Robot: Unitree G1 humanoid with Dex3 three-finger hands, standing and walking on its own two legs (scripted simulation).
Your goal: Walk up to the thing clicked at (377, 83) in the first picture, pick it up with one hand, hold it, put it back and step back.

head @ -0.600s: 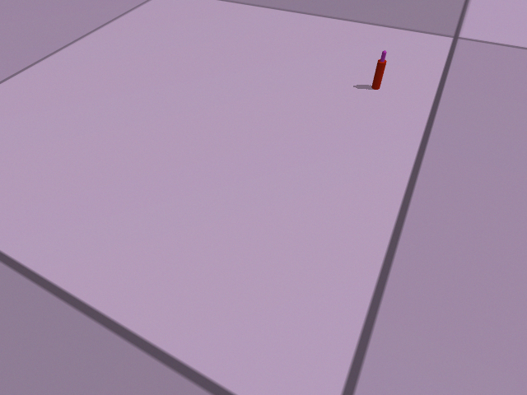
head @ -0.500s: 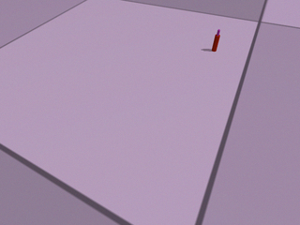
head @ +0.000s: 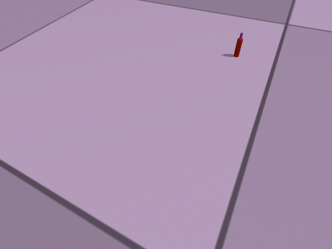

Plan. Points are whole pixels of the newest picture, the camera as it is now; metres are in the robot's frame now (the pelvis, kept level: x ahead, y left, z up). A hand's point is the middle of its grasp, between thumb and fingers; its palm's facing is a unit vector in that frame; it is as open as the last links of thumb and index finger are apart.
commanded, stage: stand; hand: left
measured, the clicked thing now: (238, 44) +2.01 -0.69 -0.65
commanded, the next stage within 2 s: walk up in 0.52 s
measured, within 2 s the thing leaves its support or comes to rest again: neither
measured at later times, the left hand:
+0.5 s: hand out of the picture +0.08 +0.25 -0.16, palm faces -0.03 -0.94 -0.34, open 7.4 cm
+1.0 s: hand (131, 202) +0.26 +0.14 -0.14, palm faces -0.12 -0.91 -0.40, open 7.3 cm
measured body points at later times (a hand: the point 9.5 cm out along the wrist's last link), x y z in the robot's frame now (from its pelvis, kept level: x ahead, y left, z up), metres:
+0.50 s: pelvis +0.01 +0.00 +0.00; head +0.02 +0.00 +0.45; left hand +0.08 +0.30 -0.13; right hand +0.08 -0.30 -0.14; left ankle +0.01 +0.13 -0.75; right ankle +0.01 -0.12 -0.75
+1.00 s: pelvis +0.14 -0.13 -0.03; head +0.12 -0.16 +0.42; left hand +0.27 +0.19 -0.11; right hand +0.16 -0.48 -0.15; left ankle +0.08 +0.05 -0.67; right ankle +0.15 -0.24 -0.75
